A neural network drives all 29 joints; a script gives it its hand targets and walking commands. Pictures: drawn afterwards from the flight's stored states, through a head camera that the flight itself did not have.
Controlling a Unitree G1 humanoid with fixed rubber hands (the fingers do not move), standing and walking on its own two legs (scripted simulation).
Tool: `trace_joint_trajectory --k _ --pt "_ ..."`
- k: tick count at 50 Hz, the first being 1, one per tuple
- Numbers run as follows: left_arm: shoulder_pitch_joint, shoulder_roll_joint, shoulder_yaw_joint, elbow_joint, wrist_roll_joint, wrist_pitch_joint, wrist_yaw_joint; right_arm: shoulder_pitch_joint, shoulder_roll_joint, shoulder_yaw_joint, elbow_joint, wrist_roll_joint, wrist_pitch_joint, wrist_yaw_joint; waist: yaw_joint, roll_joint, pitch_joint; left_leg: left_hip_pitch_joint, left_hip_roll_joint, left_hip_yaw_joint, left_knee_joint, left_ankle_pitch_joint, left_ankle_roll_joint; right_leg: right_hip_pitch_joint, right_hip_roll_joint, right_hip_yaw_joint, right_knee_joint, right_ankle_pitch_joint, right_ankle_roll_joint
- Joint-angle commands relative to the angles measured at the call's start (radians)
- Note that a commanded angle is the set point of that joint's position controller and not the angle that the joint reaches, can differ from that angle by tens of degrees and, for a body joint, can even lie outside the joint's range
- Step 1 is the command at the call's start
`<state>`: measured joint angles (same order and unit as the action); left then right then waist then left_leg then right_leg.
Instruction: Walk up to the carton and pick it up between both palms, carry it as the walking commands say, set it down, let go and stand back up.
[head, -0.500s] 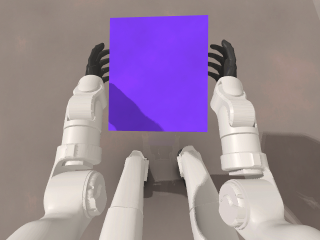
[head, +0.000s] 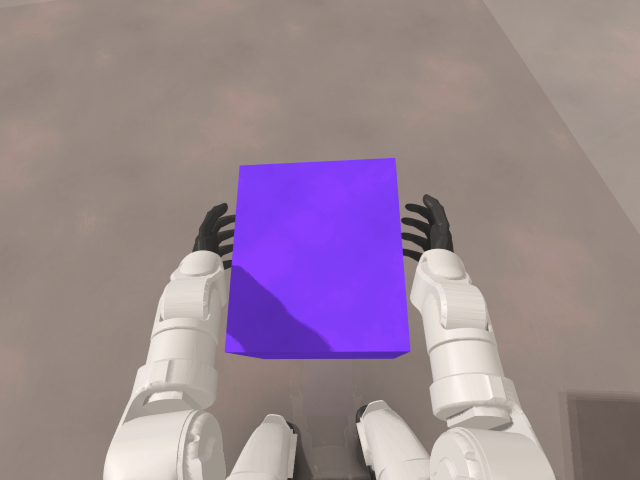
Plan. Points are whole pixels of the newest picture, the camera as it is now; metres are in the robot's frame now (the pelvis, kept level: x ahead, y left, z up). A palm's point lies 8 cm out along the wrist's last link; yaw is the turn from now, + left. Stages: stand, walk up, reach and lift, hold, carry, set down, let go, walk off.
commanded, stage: reach and lift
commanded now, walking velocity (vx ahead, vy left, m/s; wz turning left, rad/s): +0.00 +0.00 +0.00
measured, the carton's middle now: (322, 269) +0.39 +0.00 -0.08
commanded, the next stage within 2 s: hold in 1.86 s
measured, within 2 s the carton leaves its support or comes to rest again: neither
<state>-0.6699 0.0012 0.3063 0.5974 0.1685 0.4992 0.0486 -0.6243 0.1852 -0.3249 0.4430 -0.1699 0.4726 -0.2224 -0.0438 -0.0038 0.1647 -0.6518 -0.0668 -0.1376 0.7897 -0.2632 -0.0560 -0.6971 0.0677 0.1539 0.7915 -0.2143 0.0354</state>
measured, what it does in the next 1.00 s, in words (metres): shifts its weight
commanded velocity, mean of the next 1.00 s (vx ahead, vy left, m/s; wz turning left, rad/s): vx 0.00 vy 0.00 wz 0.00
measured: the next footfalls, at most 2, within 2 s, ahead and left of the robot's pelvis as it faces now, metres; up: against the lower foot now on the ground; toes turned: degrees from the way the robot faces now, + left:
none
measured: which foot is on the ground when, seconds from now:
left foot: down 0.00-1.00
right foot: down 0.00-1.00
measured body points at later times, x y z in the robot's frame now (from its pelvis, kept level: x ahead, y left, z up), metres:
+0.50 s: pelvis +0.09 +0.01 +0.04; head +0.05 +0.01 +0.49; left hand +0.39 +0.16 +0.06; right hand +0.39 -0.14 +0.07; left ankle +0.08 +0.15 -0.70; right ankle +0.11 -0.12 -0.70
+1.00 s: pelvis +0.08 +0.03 +0.05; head +0.05 +0.01 +0.49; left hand +0.37 +0.18 +0.07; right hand +0.38 -0.12 +0.07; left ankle +0.08 +0.15 -0.70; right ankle +0.11 -0.12 -0.70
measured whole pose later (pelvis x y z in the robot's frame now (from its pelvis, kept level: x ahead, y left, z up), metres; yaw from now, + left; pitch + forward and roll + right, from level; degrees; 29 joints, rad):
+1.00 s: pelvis +0.08 +0.03 +0.05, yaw +0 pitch -6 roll +0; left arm -0.21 -0.14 0.17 0.23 0.23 0.78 0.07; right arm -0.25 0.15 -0.20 0.25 -0.24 0.73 -0.02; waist -0.02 0.04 0.02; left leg -0.07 -0.06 -0.13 0.42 -0.24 0.01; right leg -0.10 0.01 0.16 0.40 -0.19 0.05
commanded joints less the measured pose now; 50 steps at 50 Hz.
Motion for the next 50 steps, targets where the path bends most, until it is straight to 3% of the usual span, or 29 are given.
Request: trace_joint_trajectory --k 1,4,7,13,17,22,30,37,44,50 --pt "-0.774 -1.127 -0.563 -0.127 -0.194 -0.085 -0.314 -0.564 1.049 0.616 0.100 0.156 0.006 0.439 -0.005 0.033 -1.002 0.277 -0.044 0.099 -0.201 -0.021 0.074 0.532 0.026 -0.115 -0.170 0.022 -0.004" --pt "-0.705 -1.098 -0.466 -0.008 -0.135 -0.068 -0.323 -0.504 1.027 0.516 0.211 0.103 0.029 0.450 0.006 0.028 -0.710 0.229 -0.047 0.109 -0.267 -0.138 0.073 0.472 0.022 -0.109 -0.253 -0.114 -0.007" --pt "-0.683 -1.091 -0.434 0.009 -0.120 -0.055 -0.329 -0.494 1.040 0.484 0.244 0.093 0.049 0.459 0.024 0.025 -0.642 0.258 -0.048 0.112 -0.304 -0.117 0.067 0.509 0.020 -0.102 -0.295 -0.105 -0.011" --pt "-0.579 -1.115 -0.489 -0.104 -0.150 -0.002 -0.329 -0.390 1.047 0.506 0.160 0.123 0.105 0.465 0.011 0.021 -0.632 0.374 -0.037 0.088 -0.342 0.112 0.061 0.639 0.021 -0.095 -0.329 0.137 -0.003" --pt "-0.523 -1.148 -0.609 -0.254 -0.217 0.033 -0.326 -0.323 1.039 0.603 0.013 0.171 0.140 0.465 -0.016 0.009 -0.690 0.475 -0.034 0.066 -0.364 0.281 0.051 0.733 0.024 -0.092 -0.351 0.311 0.002" --pt "-0.444 -1.142 -0.725 -0.449 -0.270 0.090 -0.308 -0.217 1.034 0.672 -0.103 0.211 0.191 0.462 -0.030 0.005 -0.667 0.573 -0.031 0.043 -0.403 0.407 0.040 0.799 0.036 -0.091 -0.392 0.429 0.005" --pt "-0.311 -1.082 -0.767 -0.582 -0.256 0.178 -0.276 -0.089 0.982 0.691 -0.178 0.219 0.250 0.471 -0.014 0.045 -0.494 0.616 -0.032 0.036 -0.458 0.395 0.026 0.792 0.038 -0.086 -0.454 0.401 -0.009" --pt "-0.227 -1.097 -0.759 -0.586 -0.252 0.204 -0.256 -0.091 0.936 0.726 -0.256 0.216 0.252 0.479 0.015 0.066 -0.439 0.617 -0.035 0.046 -0.463 0.369 0.012 0.760 0.039 -0.089 -0.454 0.333 -0.016" --pt "-0.270 -1.112 -0.777 -0.588 -0.267 0.191 -0.250 -0.154 0.926 0.741 -0.310 0.214 0.229 0.479 0.019 0.026 -0.488 0.632 -0.026 0.041 -0.447 0.354 0.011 0.712 0.044 -0.091 -0.430 0.282 -0.014" --pt "-0.336 -1.111 -0.773 -0.558 -0.266 0.180 -0.255 -0.188 0.933 0.721 -0.267 0.196 0.225 0.477 0.004 0.007 -0.529 0.612 -0.022 0.041 -0.443 0.283 0.016 0.691 0.041 -0.091 -0.413 0.219 -0.016"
